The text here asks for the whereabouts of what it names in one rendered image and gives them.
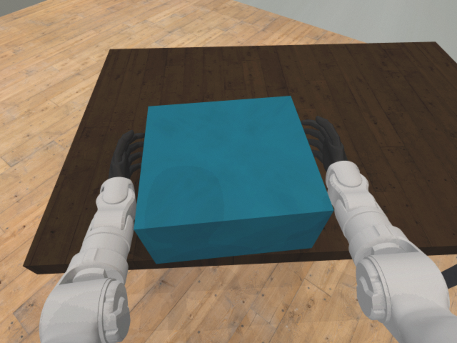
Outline carton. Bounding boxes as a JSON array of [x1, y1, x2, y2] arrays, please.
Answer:
[[134, 96, 334, 264]]

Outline robot left forearm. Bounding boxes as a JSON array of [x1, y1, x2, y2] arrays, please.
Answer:
[[39, 177, 136, 342]]

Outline robot left upper arm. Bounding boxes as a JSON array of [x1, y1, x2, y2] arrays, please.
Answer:
[[41, 278, 131, 343]]

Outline left robot hand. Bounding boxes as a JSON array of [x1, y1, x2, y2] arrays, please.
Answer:
[[109, 130, 145, 179]]

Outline right robot hand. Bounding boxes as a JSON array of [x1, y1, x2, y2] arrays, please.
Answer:
[[301, 116, 348, 172]]

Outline robot right upper arm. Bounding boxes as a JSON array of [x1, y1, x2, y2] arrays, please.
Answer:
[[356, 252, 457, 343]]

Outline table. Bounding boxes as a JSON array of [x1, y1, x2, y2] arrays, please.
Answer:
[[23, 41, 457, 289]]

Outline robot right forearm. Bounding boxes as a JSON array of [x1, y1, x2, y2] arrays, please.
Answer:
[[326, 161, 450, 308]]

